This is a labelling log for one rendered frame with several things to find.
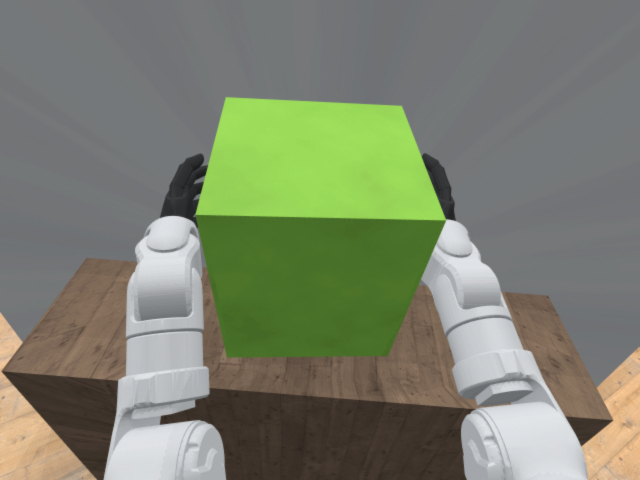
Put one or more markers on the carton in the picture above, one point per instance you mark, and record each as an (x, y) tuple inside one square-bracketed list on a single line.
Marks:
[(317, 221)]

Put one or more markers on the left robot forearm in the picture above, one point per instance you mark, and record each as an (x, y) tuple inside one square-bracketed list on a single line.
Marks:
[(164, 321)]

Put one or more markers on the robot right upper arm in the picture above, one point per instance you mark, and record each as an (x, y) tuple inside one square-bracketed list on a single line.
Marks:
[(527, 441)]

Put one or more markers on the robot left upper arm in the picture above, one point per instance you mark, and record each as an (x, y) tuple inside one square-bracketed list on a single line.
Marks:
[(191, 450)]

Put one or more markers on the pedestal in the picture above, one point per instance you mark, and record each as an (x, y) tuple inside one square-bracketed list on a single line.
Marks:
[(395, 417)]

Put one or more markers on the left robot hand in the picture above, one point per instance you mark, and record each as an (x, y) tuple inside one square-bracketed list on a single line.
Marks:
[(182, 190)]

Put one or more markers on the right robot forearm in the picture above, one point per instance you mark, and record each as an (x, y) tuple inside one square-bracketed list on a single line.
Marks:
[(491, 365)]

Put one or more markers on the right robot hand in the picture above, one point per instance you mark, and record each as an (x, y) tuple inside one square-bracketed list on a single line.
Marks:
[(441, 185)]

